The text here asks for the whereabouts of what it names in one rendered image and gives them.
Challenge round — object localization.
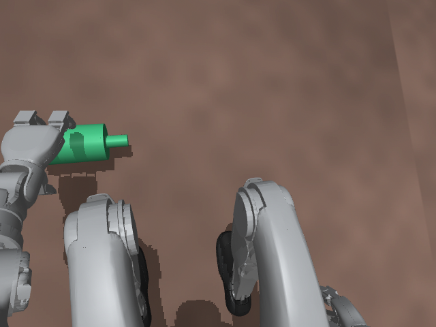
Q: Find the left robot foot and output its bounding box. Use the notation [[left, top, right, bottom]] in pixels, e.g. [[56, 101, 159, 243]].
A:
[[137, 246, 152, 327]]

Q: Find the right robot foot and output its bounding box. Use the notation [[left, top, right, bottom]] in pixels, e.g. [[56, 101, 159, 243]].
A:
[[216, 231, 251, 317]]

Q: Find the left robot arm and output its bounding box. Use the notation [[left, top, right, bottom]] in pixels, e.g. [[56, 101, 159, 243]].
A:
[[0, 160, 45, 327]]

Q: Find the right robot hand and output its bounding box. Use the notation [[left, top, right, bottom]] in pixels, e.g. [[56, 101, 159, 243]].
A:
[[320, 285, 367, 327]]

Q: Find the bottle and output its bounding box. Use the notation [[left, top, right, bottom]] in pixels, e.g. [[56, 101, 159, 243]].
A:
[[49, 123, 129, 165]]

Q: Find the left robot hand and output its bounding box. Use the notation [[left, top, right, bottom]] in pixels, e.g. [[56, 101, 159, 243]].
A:
[[1, 110, 76, 195]]

